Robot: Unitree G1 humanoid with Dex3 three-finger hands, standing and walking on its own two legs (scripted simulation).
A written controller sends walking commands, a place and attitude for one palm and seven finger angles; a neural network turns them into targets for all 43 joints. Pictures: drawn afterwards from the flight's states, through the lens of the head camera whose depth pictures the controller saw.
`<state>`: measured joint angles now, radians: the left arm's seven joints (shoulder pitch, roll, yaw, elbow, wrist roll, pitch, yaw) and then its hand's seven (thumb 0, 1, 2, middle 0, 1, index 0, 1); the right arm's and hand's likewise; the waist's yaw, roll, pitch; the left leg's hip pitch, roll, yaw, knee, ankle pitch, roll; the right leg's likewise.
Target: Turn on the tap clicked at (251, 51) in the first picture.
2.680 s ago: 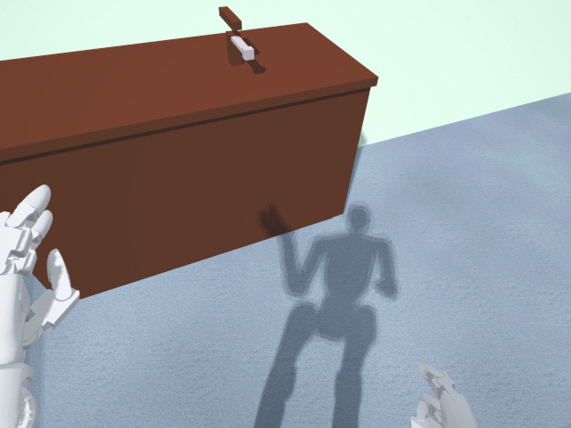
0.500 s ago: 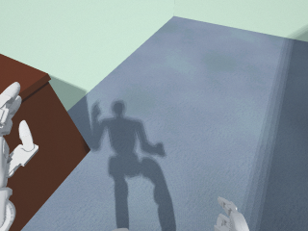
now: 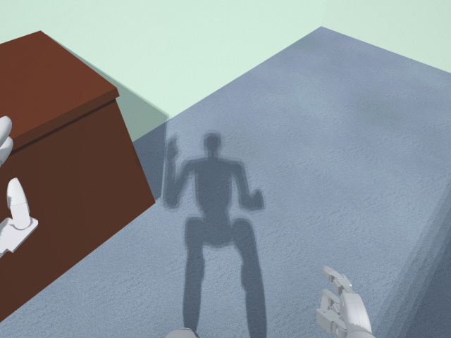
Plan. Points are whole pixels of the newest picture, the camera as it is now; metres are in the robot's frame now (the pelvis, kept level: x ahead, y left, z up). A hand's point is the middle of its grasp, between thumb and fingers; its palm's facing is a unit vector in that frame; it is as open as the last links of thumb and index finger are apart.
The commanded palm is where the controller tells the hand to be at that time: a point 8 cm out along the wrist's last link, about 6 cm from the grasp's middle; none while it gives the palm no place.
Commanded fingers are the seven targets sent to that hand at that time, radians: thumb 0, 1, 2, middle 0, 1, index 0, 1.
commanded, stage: turn to face it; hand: left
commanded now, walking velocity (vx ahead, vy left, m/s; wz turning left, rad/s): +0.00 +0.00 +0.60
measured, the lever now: out of the picture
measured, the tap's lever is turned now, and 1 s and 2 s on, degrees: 0 0 0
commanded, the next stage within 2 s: take the last steps up to it in 0.68 s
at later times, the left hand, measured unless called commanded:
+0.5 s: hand out of the picture +0.09 +0.26 +0.19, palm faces +0.61 -0.68 -0.42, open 7.4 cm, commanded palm +0.02 +0.29 +0.19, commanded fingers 0.00 0.90 0.90 -0.20 -0.30 -0.20 -0.30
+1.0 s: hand out of the picture -0.02 +0.21 +0.19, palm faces +0.72 -0.55 -0.42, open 7.4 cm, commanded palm -0.09 +0.23 +0.19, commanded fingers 0.00 0.90 0.90 -0.20 -0.30 -0.20 -0.30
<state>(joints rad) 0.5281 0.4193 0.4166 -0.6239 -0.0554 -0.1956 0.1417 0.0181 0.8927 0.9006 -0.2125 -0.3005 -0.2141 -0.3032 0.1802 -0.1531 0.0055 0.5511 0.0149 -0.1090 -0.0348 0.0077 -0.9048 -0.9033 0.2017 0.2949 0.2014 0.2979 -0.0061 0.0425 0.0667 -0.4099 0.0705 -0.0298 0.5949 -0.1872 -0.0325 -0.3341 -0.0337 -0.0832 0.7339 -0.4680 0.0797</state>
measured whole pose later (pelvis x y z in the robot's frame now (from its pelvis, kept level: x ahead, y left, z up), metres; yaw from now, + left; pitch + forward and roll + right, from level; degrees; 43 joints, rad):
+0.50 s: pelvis -0.05 -0.03 +0.01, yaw +18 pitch +0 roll -1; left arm 0.47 0.41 0.38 -0.59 -0.03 -0.20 0.15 0.02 0.89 0.90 -0.21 -0.30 -0.21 -0.30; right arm 0.20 -0.17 -0.01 0.57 0.00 -0.09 -0.04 0.01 -0.91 -0.90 0.20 0.29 0.20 0.30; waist -0.02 -0.03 0.05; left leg -0.28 0.04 0.04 0.56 -0.28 0.01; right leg -0.47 -0.06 -0.10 1.01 -0.50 0.07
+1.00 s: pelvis -0.11 -0.09 +0.02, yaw +27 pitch +0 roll +3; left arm 0.48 0.37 0.34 -0.50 -0.02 -0.21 0.16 0.02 0.89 0.90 -0.21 -0.30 -0.22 -0.30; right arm 0.23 -0.26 -0.02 0.62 -0.02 -0.07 -0.08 0.01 -0.91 -0.90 0.20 0.29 0.20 0.30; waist -0.01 -0.04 0.00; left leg -0.31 0.03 0.10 0.74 -0.45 0.00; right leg -0.30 -0.09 -0.16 0.50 -0.21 -0.05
